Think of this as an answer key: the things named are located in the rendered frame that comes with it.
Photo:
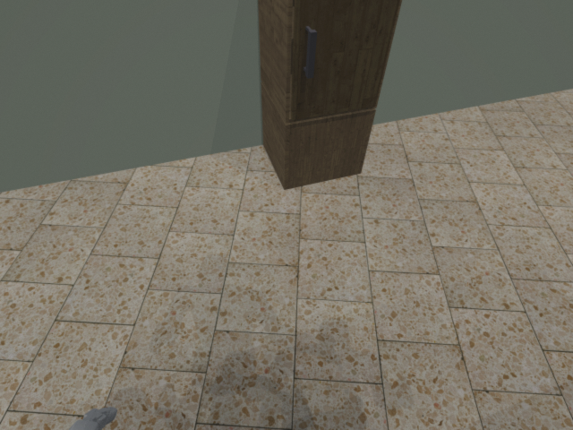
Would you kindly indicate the handle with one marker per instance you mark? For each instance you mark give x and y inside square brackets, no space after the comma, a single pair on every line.
[311,50]

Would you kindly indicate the cupboard door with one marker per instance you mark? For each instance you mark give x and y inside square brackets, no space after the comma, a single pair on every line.
[353,38]

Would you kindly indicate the left robot hand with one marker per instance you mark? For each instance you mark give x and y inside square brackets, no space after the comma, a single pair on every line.
[95,419]

